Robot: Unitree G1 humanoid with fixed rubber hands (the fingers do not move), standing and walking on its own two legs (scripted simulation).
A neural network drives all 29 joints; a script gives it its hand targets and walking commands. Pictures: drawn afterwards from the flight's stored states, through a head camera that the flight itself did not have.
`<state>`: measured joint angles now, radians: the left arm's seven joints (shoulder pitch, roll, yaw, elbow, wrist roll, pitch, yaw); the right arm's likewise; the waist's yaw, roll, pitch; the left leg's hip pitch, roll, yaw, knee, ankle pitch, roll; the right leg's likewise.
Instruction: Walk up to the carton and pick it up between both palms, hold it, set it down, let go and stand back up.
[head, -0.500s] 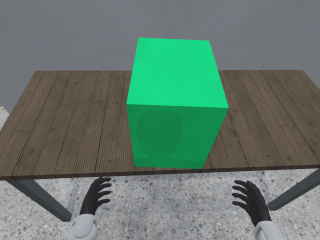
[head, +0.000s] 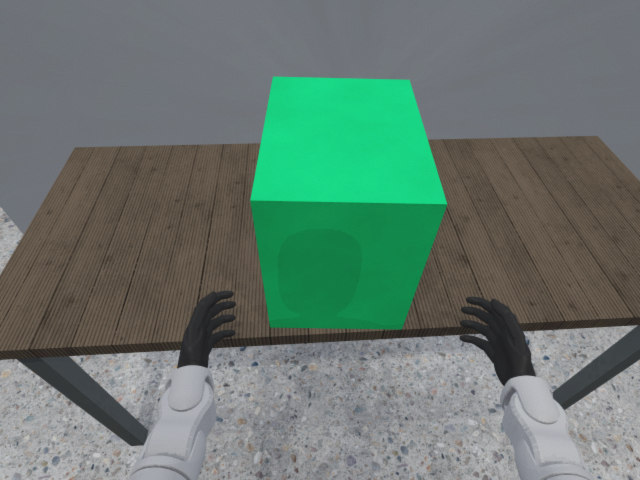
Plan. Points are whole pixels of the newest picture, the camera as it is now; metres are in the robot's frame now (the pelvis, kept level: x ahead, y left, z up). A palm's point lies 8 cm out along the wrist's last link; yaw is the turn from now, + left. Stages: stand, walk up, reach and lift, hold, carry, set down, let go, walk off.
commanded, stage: reach and lift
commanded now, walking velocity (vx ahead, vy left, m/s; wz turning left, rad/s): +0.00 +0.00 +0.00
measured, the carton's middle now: (338, 205) +0.51 +0.01 +0.04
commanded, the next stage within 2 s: none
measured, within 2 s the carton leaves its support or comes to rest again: neither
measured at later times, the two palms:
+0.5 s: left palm (195, 279) +0.34 +0.19 +0.06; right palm (516, 279) +0.36 -0.22 +0.07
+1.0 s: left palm (193, 209) +0.40 +0.20 +0.13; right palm (519, 207) +0.42 -0.22 +0.13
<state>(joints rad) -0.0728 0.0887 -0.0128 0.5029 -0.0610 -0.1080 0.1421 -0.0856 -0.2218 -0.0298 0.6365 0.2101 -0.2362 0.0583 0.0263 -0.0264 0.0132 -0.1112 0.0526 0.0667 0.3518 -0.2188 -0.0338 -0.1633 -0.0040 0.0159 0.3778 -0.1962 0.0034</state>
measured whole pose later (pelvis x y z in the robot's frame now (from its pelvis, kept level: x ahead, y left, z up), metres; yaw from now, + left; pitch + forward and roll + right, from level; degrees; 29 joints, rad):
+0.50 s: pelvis +0.00 +0.00 +0.00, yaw +0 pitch +2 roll +0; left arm -0.39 0.14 0.05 0.54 -0.09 0.13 0.10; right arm -0.47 -0.34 0.04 0.83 0.32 -0.08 0.03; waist 0.03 -0.02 -0.05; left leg -0.17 0.06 0.06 0.33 -0.19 -0.04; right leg -0.21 0.01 0.02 0.32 -0.15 0.00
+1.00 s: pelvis +0.00 +0.00 +0.00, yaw +0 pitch +6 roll -1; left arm -0.68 0.21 0.09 0.52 -0.12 0.41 0.09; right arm -0.78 -0.42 0.06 0.87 0.40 0.13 -0.01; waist 0.03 -0.01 -0.06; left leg -0.24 0.07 0.05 0.34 -0.20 -0.04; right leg -0.26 0.02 0.02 0.30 -0.14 0.00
